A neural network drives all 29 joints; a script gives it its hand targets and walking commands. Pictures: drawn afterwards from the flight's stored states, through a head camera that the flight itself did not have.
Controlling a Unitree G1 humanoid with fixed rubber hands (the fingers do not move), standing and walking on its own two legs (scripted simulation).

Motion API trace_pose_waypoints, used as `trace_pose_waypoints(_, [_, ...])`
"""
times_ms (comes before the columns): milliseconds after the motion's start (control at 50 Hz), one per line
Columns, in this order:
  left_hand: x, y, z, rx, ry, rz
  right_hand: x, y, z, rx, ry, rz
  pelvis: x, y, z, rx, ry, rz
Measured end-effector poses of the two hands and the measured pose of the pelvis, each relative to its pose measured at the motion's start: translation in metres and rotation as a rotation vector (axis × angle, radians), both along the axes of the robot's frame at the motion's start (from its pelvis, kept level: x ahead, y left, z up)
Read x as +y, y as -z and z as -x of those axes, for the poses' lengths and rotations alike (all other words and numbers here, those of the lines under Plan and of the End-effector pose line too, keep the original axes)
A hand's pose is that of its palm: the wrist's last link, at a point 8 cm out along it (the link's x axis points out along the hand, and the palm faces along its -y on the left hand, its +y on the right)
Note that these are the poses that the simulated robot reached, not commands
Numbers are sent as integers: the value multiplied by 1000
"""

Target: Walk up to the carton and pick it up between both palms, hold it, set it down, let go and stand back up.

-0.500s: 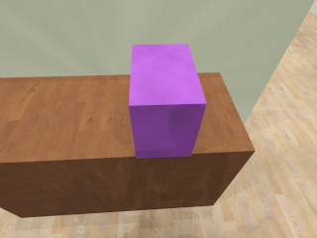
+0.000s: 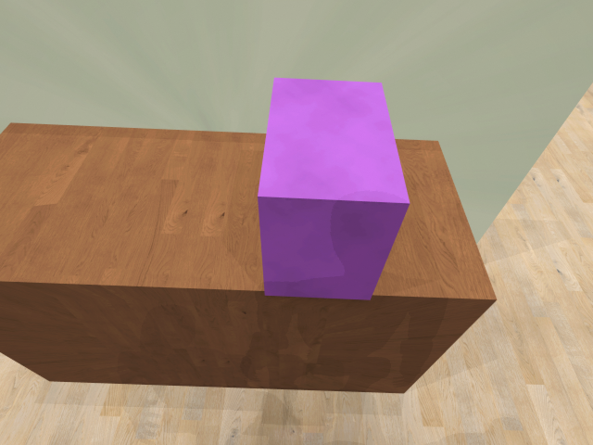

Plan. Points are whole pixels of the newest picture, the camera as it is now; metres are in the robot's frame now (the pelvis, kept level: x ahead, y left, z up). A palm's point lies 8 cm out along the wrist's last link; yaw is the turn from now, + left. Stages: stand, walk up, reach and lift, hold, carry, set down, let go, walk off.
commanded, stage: walk up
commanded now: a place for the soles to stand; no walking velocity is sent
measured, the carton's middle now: (322, 190) +0.52 -0.04 +0.01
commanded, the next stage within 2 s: reach and lift in 1.42 s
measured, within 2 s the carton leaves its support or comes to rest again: neither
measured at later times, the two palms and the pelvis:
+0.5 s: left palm out of the picture -0.01 +0.24 -0.16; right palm out of the picture +0.02 -0.23 -0.14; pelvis +0.00 +0.00 -0.01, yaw +4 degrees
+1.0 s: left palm out of the picture -0.03 +0.23 -0.16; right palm out of the picture +0.06 -0.23 -0.14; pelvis +0.00 -0.01 -0.01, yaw +7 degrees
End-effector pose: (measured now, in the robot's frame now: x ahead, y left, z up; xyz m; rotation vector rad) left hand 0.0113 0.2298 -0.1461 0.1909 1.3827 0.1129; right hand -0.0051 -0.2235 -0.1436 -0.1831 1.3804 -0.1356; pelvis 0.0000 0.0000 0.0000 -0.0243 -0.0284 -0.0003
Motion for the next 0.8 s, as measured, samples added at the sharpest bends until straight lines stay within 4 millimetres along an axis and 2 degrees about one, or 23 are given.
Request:
trace_pose_waypoints(240, [9, 0, 8, -10, -48, -22, 2, 2, -20, -40, -42, 3, 2, 2, 1, -7, -38, 4])
trace_pose_waypoints(380, [15, 8, 18, 19, -73, -15, 3, -1, -28, -65, -74, 20, 2, 7, 0, -10, -59, 5])
trace_pose_waypoints(480, [15, 11, 22, 36, -81, -20, -5, -4, -27, -57, -65, 37, -3, 8, -3, 8, -64, -6])
trace_pose_waypoints(600, [5, 11, 26, 20, -107, -22, -18, -3, -29, -27, -87, 54, -10, 9, -6, 11, -98, 21])
trace_pose_waypoints(800, [-4, 17, 46, 68, -119, 11, -9, -2, -65, -111, -148, 56, -4, 13, -4, 1, -116, 17])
